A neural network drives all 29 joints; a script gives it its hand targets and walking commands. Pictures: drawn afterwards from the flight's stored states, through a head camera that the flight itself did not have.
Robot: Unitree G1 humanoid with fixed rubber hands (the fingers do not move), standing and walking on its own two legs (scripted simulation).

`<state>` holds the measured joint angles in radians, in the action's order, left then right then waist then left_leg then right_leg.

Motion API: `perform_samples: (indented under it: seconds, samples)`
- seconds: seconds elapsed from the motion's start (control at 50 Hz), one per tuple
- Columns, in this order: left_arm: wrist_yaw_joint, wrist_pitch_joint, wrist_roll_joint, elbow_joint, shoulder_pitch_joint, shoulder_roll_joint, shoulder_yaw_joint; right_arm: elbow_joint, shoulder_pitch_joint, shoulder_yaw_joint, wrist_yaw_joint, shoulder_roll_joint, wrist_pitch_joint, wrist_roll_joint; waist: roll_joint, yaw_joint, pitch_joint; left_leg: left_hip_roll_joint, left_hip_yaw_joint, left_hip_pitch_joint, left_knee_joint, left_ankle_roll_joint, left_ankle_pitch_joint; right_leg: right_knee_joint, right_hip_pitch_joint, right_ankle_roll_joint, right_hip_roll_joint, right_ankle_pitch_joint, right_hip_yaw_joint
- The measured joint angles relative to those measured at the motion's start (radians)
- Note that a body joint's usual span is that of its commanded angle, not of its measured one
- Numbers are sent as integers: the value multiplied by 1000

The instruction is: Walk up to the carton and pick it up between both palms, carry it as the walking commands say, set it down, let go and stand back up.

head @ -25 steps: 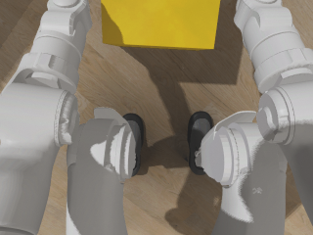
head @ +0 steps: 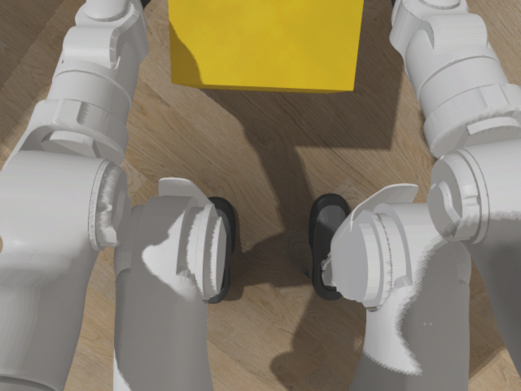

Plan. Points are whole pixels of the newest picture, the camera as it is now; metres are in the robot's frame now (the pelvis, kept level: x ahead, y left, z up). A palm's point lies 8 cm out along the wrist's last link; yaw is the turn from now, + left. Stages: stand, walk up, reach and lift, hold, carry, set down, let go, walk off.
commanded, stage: reach and lift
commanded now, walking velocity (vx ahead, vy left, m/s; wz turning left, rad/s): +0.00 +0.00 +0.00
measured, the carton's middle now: out of the picture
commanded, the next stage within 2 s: none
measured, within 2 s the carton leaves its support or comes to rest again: leaves its support in 0.16 s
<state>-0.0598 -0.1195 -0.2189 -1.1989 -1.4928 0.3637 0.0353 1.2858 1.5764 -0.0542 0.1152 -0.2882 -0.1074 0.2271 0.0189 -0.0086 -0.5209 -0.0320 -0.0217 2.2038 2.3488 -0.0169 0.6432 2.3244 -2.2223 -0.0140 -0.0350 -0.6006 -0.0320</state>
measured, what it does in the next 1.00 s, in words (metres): rises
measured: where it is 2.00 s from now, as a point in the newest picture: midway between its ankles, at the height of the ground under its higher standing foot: (272, 264)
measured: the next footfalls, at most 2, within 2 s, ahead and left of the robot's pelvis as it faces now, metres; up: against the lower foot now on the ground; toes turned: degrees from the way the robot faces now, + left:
none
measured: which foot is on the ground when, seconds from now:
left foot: down 0.00-1.00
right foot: down 0.00-1.00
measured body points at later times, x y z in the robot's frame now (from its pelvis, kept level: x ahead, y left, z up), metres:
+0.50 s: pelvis -0.02 -0.01 +0.03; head +0.34 +0.00 +0.28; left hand +0.54 +0.17 -0.13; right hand +0.54 -0.13 -0.13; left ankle +0.10 +0.11 -0.30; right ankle +0.11 -0.12 -0.30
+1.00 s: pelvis -0.02 -0.01 +0.06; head +0.34 +0.01 +0.32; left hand +0.54 +0.15 -0.09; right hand +0.53 -0.14 -0.09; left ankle +0.10 +0.11 -0.30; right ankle +0.12 -0.12 -0.30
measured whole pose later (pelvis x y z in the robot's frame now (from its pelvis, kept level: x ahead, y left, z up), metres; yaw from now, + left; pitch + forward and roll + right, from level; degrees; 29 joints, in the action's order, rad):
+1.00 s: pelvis -0.02 -0.01 +0.06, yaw +1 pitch +26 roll +1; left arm -0.26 -0.36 -0.06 -0.82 -1.42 0.25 0.14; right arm 0.75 1.37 -0.26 0.40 -0.12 -0.29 0.09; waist 0.04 0.00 -0.53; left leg -0.09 0.02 2.01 2.15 0.04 0.60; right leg 2.13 -2.03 0.03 -0.13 -0.56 0.02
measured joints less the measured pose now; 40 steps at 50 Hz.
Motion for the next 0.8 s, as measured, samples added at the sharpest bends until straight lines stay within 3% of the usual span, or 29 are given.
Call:
perform_samples:
  seconds: [0.22,0.36,0.52,0.62,0.7,0.8]
  samples:
    - [-75,-63,-43,79,30,-3,-83,-123,-73,19,77,13,-47,55,17,17,-4,-29,23,-34,-25,22,-12,-28,42,34,-42,3,15]
    - [-111,-96,9,84,-8,-18,-49,-199,-100,-16,116,27,-73,56,17,10,-5,-40,38,-60,-68,46,-44,-68,61,37,-63,43,20]
    - [-90,-128,73,105,-49,-18,61,-241,-42,-82,209,68,-115,-43,-9,4,-3,-46,27,-79,-129,54,-79,-113,71,35,-67,73,40]
    - [-156,-150,110,145,-58,-33,106,-300,-42,-133,184,92,-144,-113,-6,10,-3,-51,32,-83,-156,57,-84,-140,80,34,-65,73,40]
    - [-173,-168,126,215,-17,-61,121,-359,-62,-157,175,91,-175,-138,-4,11,-4,-53,37,-94,-166,55,-74,-153,93,37,-68,64,39]
    - [-202,-195,127,307,47,-96,118,-437,-99,-168,258,117,-196,-131,14,18,-5,-49,38,-122,-169,51,-55,-161,119,44,-80,49,42]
